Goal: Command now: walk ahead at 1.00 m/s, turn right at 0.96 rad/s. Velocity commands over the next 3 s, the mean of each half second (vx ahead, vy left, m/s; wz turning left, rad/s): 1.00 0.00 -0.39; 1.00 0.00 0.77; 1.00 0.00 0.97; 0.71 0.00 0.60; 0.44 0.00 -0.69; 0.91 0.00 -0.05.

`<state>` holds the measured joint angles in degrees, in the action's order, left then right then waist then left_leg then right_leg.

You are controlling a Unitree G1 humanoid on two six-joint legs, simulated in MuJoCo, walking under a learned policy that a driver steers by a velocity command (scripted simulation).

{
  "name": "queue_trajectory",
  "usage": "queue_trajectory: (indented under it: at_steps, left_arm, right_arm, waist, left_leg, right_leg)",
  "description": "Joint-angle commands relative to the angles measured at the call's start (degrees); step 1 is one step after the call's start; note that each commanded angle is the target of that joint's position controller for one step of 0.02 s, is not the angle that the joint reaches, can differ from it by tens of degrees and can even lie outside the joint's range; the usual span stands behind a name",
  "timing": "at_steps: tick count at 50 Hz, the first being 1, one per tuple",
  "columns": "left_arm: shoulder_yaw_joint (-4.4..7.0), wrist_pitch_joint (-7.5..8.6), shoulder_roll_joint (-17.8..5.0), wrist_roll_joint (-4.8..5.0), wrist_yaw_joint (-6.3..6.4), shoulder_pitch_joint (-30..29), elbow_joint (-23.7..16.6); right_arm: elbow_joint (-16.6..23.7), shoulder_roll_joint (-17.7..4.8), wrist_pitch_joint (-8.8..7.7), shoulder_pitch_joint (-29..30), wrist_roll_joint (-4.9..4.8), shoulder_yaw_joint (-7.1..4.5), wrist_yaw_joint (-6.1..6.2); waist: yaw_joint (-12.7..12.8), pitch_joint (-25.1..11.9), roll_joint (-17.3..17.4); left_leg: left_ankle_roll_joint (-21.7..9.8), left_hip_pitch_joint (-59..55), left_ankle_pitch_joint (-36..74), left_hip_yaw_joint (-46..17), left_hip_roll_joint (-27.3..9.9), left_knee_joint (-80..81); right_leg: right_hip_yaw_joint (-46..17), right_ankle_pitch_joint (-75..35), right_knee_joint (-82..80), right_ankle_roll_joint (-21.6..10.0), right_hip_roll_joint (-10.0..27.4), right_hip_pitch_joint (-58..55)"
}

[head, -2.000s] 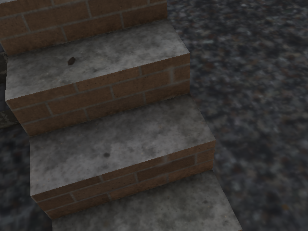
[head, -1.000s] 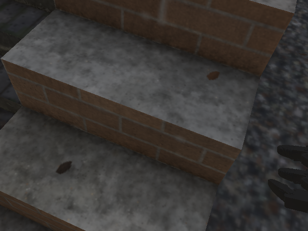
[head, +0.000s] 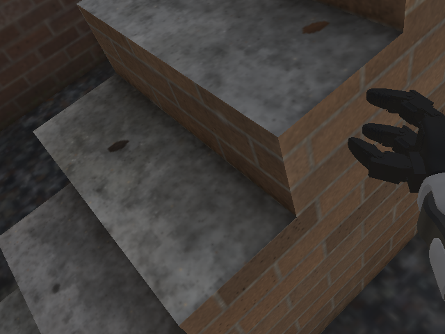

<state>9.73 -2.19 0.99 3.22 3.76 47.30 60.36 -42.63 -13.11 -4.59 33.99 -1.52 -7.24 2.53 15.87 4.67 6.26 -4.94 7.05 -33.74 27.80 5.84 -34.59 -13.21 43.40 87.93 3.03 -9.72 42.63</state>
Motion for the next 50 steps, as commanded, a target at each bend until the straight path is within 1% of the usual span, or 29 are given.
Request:
queue_trajectory:
  at_steps: [1,2,3,4,5,6,7,8,9,10,11,12,14,18,22,25,29,35,37,38,39,40,41,42,43,44,45,48,50]
  left_arm:
    - [-4.33,-5.37,6.92,-2.89,3.19,16.91,1.44]
    - [-5.62,-6.41,5.77,-6.72,2.91,12.47,1.4]
    - [-5.48,-6.3,2.49,-7.27,1.08,6.79,3.84]
    - [-4.02,-5.26,-5.61,-6.67,-2.11,6.43,3.0]
    - [-3.33,-2.49,-13.7,-2.65,-3.99,-9.46,-0.89]
    - [-4.34,1.03,-14.12,-1.19,-3.18,-22.47,-6.71]
    - [-4.69,3.13,-12.36,-0.82,-2.47,-26.0,-9.67]
    - [-2.79,4.16,-18.83,-2.81,-1.13,-31.16,-12.8]
    - [-1.92,4.81,-21.38,-3.94,-0.33,-29.48,-12.83]
    - [-2.13,5.51,-20.08,-3.45,-0.23,-28.32,-12.68]
    - [-2.43,6.23,-17.27,-3.39,-0.04,-24.36,-11.23]
    - [-2.75,6.67,-13.88,-3.2,0.08,-20.61,-9.13]
    - [-3.44,6.74,-9.88,-2.12,0.11,-18.95,-8.15]
    - [-3.81,7.92,-16.41,-2.5,-2.98,-25.79,-10.16]
    - [-5.96,7.77,-21.64,-4.28,-5.26,-31.44,-13.76]
    - [-6.87,8.26,-25.98,-5.5,-4.83,-34.43,-15.84]
    - [-7.84,9.62,-26.99,-5.21,-3.38,-36.53,-15.34]
    - [-8.52,10.18,-25.51,-5.0,-1.4,-35.18,-14.93]
    - [-7.84,9.91,-26.37,-5.47,-0.46,-34.09,-15.38]
    - [-6.9,9.05,-27.87,-6.28,-0.16,-37.78,-16.65]
    - [-6.2,8.78,-29.87,-5.94,-0.28,-48.72,-20.04]
    - [-8.63,9.78,-21.43,-6.79,-1.42,-59.84,-24.39]
    - [-9.75,10.16,-17.56,-5.48,-3.43,-48.43,-25.62]
    - [-9.81,10.53,-22.51,-5.5,-4.42,-45.52,-25.08]
    - [-9.31,10.3,-25.68,-6.01,-4.84,-47.33,-24.94]
    - [-9.37,9.71,-25.81,-6.94,-5.33,-46.88,-24.69]
    - [-10.08,8.84,-24.23,-8.03,-5.76,-48.28,-24.99]
    - [-13.44,6.83,-16.97,-6.49,-6.45,-51.59,-26.96]
    - [-13.65,6.85,-16.56,-5.63,-5.12,-52.41,-27.44]
  right_arm:
    - [0.1,4.44,0.59,9.96,0.32,3.2,-0.43]
    - [-0.75,3.97,0.94,7.01,0.18,3.64,-0.49]
    - [1.6,5.56,1.52,8.4,-1.99,4.37,-1.0]
    - [1.83,2.32,1.78,6.73,-3.97,4.11,-1.18]
    - [3.4,6.92,1.62,-7.39,-5.8,6.39,-3.53]
    - [7.69,11.08,1.92,-9.99,0.31,9.27,-5.62]
    - [7.11,8.45,2.54,-12.34,4.25,8.98,-6.41]
    - [6.14,7.52,3.14,-15.61,5.23,9.34,-5.38]
    - [7.84,6.39,2.68,-13.1,5.65,9.21,-3.61]
    - [9.52,3.14,2.52,-13.46,5.8,8.03,-1.82]
    - [8.97,0.33,1.91,-16.42,5.81,6.85,-1.1]
    - [7.8,-0.15,1.61,-20.32,5.64,6.29,-0.99]
    - [5.45,0.13,1.21,-23.6,4.77,6.09,-1.07]
    - [4.75,-1.67,2.84,-28.51,4.19,5.31,-1.24]
    - [5.68,-5.49,5.02,-35.23,3.79,4.06,-1.11]
    - [5.32,-9.26,5.16,-39.1,3.42,3.45,-1.1]
    - [5.86,-12.37,4.52,-41.87,1.83,2.55,-1.32]
    - [5.12,-14.48,4.66,-44.78,1.93,2.75,-1.27]
    - [2.71,-15.6,4.47,-51.81,1.31,2.57,-0.83]
    - [-0.56,-16.92,3.88,-62.24,1.07,1.87,-0.8]
    - [-6.13,-17.26,2.82,-79.49,0.53,0.89,-0.69]
    - [-12.38,-13.89,2.65,-83.96,1.37,2.03,-1.13]
    - [-8.1,-13.07,1.67,-70.47,1.83,2.96,-1.22]
    - [-4.09,-13.91,1.18,-63.97,1.45,1.77,-1.12]
    - [-3.24,-12.36,0.54,-61.44,1.36,1.92,-0.72]
    - [-2.88,-11.38,0.2,-59.06,1.35,2.48,-0.22]
    - [-3.48,-10.36,-0.48,-57.23,1.12,3.13,0.34]
    - [-4.23,-12.59,-1.22,-55.44,1.14,2.11,-0.58]
    - [-5.37,-13.69,-1.09,-58.78,-0.14,1.54,-1.17]
  waist:
    - [9.79,-3.21,-16.44]
    - [9.78,-2.32,-17.86]
    - [6.25,4.29,-24.59]
    - [8.91,4.21,-28.69]
    - [-1.79,4.06,-56.71]
    - [-10.66,3.42,-58.81]
    - [-13.7,2.86,-33.22]
    - [-13.93,1.03,-20.2]
    - [-11.8,-0.42,-15.3]
    - [-11.18,-4.0,-15.9]
    - [-9.8,-5.18,-22.12]
    - [-9.67,-6.3,-24.42]
    - [-8.34,-6.91,-15.82]
    - [-9.65,-5.01,-8.28]
    - [-12.18,-3.79,-10.08]
    - [-13.27,-3.8,-9.46]
    - [-14.92,-2.85,-6.93]
    - [-19.55,-8.38,-8.71]
    - [-22.24,-10.94,-10.61]
    - [-28.23,-12.35,-10.23]
    - [-40.21,-15.39,-5.87]
    - [-39.18,-8.6,5.2]
    - [-23.02,-6.99,10.38]
    - [-22.66,-6.45,3.99]
    - [-20.8,-3.28,-6.63]
    - [-17.75,-1.5,-13.88]
    - [-16.27,1.15,-15.94]
    - [-17.19,2.62,-8.24]
    - [-20.12,0.17,-3.73]
  left_leg:
    - [-5.39,2.83,61.13,-19.01,-49.63,13.49]
    - [-1.62,9.99,43.72,-17.63,-52.6,9.76]
    - [1.68,16.54,37.55,-9.7,-40.7,-3.78]
    - [3.93,25.24,40.47,-2.87,-30.05,-39.86]
    - [8.23,28.88,0.04,-0.15,-10.04,-65.7]
    - [10.22,31.56,-18.08,-10.09,-1.98,-72.09]
    - [9.27,32.5,-12.29,-18.29,-6.86,-75.99]
    - [8.38,32.62,-3.11,-21.92,-9.36,-72.69]
    - [6.63,35.19,1.9,-24.99,-10.32,-65.65]
    - [3.63,33.24,10.17,-27.21,-10.07,-53.91]
    - [1.97,33.26,18.55,-28.07,-9.98,-46.05]
    - [1.45,36.94,23.03,-30.03,-10.31,-41.95]
    - [1.8,39.5,29.26,-31.96,-11.42,-34.01]
    - [4.06,39.65,27.56,-26.76,-10.16,-23.62]
    - [4.97,38.22,27.58,-25.66,-9.31,-22.97]
    - [4.27,39.8,30.63,-28.36,-8.46,-21.81]
    - [2.25,42.74,29.96,-33.31,-4.61,-20.9]
    - [-0.04,23.36,21.46,-20.65,-0.28,-8.72]
    - [-1.53,19.2,18.36,-19.12,1.41,-3.92]
    - [-4.86,11.42,16.81,-21.69,0.49,0.93]
    - [-10.95,-4.5,29.33,-27.31,-4.71,8.21]
    - [-13.51,-20.06,30.34,-38.55,-11.83,6.22]
    - [-20.89,-22.76,20.78,-65.89,-20.38,11.81]
    - [-24.14,-17.88,3.56,-74.52,-25.36,18.85]
    - [-22.7,-10.9,1.3,-72.99,-24.53,23.02]
    - [-19.29,-4.36,2.54,-66.84,-21.4,24.53]
    - [-16.69,2.75,8.77,-60.67,-18.87,25.11]
    - [-9.52,21.73,25.25,-44.82,-7.74,27.44]
    - [-5.99,15.93,45.44,-43.41,-7.36,21.7]
  right_leg:
    - [6.62,5.66,-2.0,-12.2,18.35,-11.43]
    - [7.4,-1.95,-12.72,-13.4,26.95,-16.12]
    - [12.39,-4.18,-23.65,-15.95,16.99,-17.86]
    - [17.87,-14.63,-30.94,-21.77,6.86,-25.21]
    - [2.15,-67.72,-49.85,-28.1,0.2,-20.03]
    - [-30.21,-56.2,-68.46,-26.17,1.03,-5.96]
    - [-34.57,-28.72,-70.44,-21.77,5.64,-3.78]
    - [-32.71,-12.56,-69.65,-18.66,7.56,-1.38]
    - [-30.51,-11.25,-68.92,-16.67,9.41,-6.5]
    - [-27.27,-9.96,-70.67,-13.09,9.2,-13.36]
    - [-27.93,-10.28,-72.59,-11.13,10.27,-20.89]
    - [-28.53,-11.67,-72.2,-10.65,12.57,-31.36]
    - [-26.85,-14.96,-72.75,-10.91,14.94,-40.51]
    - [-10.01,-35.29,-75.61,-9.13,11.74,-47.17]
    - [-8.1,-41.57,-76.79,-7.13,12.29,-41.61]
    - [-8.77,-43.92,-77.53,-4.47,14.45,-42.38]
    - [-5.56,-55.22,-77.82,-2.44,16.58,-47.46]
    - [4.03,-108.83,-70.2,0.95,14.91,-49.09]
    - [5.23,-121.82,-59.9,1.69,15.78,-53.51]
    - [6.34,-122.0,-44.58,2.16,14.5,-49.45]
    - [10.72,-105.09,-19.56,3.0,8.45,-36.44]
    - [11.68,-32.72,-4.04,2.02,-0.42,-4.75]
    - [1.01,-17.16,-2.1,3.27,1.24,10.33]
    - [-3.92,-19.22,-3.78,2.92,6.34,13.49]
    - [-2.93,-21.54,-6.74,3.41,8.58,11.93]
    - [0.32,-24.4,-14.73,2.91,10.2,7.62]
    - [2.38,-26.5,-21.59,2.85,11.67,3.14]
    - [12.86,-34.58,-47.19,3.01,8.92,-22.11]
    - [14.07,-45.08,-54.97,2.14,8.26,-25.87]
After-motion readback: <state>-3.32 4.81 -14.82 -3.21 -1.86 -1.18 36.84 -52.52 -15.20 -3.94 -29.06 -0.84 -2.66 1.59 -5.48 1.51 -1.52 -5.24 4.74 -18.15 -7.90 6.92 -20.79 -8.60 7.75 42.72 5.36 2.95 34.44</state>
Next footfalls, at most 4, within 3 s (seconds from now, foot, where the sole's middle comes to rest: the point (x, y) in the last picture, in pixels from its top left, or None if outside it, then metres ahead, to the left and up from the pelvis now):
0.08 right None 0.01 -0.20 -0.71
0.78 left None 0.26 -0.23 -0.71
1.12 right None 0.54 -0.54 -0.71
1.46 left None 0.57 -0.30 -0.71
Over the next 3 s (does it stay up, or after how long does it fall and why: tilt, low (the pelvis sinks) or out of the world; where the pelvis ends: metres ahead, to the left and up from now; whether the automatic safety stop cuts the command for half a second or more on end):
stays up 0.48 -0.47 0.07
